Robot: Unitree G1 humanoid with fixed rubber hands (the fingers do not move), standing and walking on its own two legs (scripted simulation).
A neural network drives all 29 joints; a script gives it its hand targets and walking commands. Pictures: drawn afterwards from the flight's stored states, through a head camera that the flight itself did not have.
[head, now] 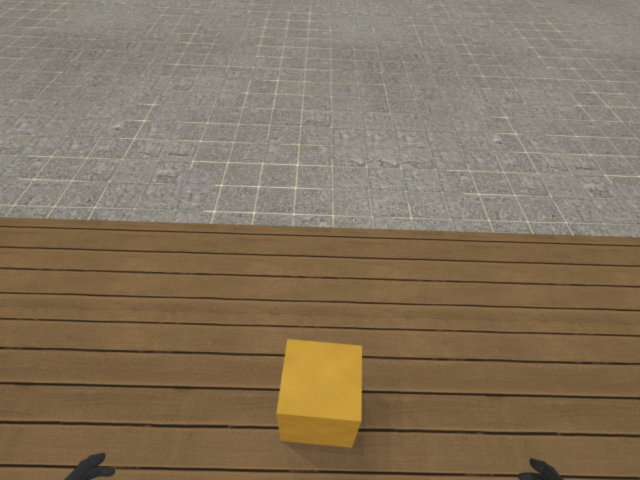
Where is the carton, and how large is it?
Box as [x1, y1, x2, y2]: [276, 339, 361, 447]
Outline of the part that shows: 287,339 276,412 280,439 287,441 351,447 360,423 361,414 361,346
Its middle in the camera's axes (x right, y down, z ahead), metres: +0.00 +0.45 +1.11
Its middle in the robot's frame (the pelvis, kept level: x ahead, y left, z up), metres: +0.45 -0.01 -0.66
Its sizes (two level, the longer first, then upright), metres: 0.210 0.200 0.250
